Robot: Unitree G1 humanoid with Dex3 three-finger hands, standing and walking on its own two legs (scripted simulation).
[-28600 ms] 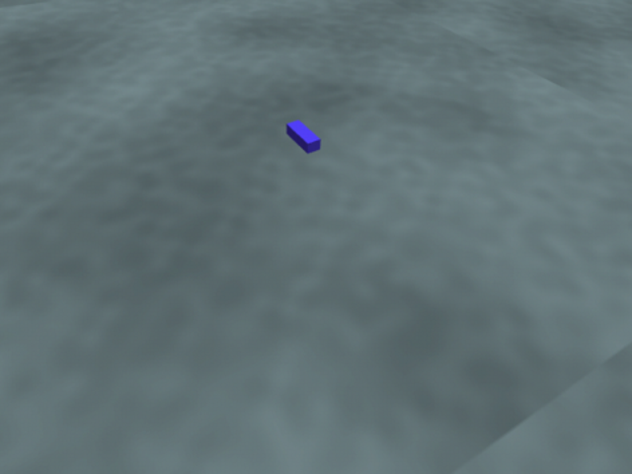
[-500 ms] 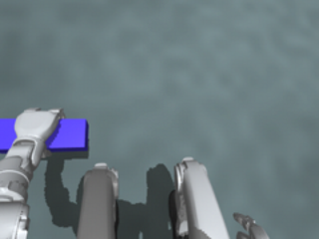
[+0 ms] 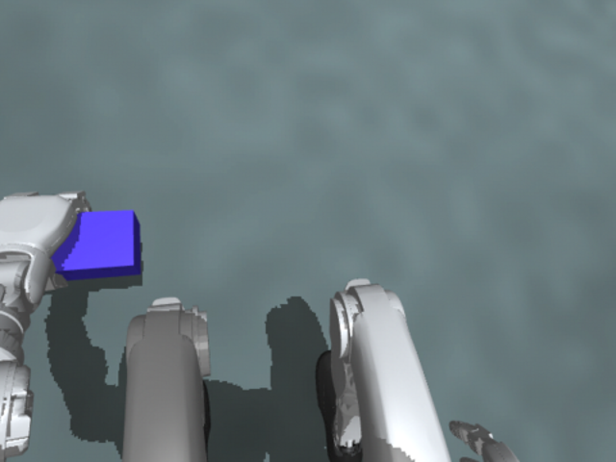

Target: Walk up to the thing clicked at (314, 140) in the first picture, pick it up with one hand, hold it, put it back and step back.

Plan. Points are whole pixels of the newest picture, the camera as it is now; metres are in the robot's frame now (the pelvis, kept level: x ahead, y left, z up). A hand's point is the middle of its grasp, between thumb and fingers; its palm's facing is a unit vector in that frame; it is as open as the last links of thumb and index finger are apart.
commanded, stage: crouch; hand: left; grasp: from above
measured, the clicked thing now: (49, 248) +0.41 +0.31 -0.20
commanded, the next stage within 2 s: lower in 0.26 s
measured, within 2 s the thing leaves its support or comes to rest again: rests again in 1.30 s
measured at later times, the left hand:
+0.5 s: hand (62, 251) +0.41 +0.30 -0.22, palm faces -0.48 -0.06 -0.87, open 11.0 cm
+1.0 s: hand (78, 256) +0.41 +0.30 -0.28, palm faces -0.47 -0.10 -0.88, open 11.0 cm
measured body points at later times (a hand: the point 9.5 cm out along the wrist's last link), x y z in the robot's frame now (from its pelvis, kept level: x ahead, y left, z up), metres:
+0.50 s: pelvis +0.00 +0.00 -0.04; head +0.22 +0.07 +0.34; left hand +0.43 +0.30 -0.17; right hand +0.08 -0.27 -0.16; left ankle +0.08 +0.13 -0.34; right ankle +0.10 -0.14 -0.34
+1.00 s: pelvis +0.01 +0.00 -0.08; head +0.24 +0.08 +0.30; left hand +0.43 +0.30 -0.23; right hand +0.07 -0.28 -0.18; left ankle +0.08 +0.13 -0.34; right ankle +0.10 -0.14 -0.34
